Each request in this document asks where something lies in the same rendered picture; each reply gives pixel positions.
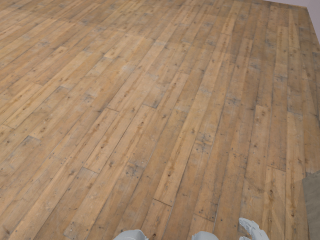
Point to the cupboard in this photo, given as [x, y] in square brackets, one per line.
[311, 189]

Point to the left robot thigh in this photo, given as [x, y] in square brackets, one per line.
[131, 235]

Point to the robot right hand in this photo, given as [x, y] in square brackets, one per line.
[253, 229]

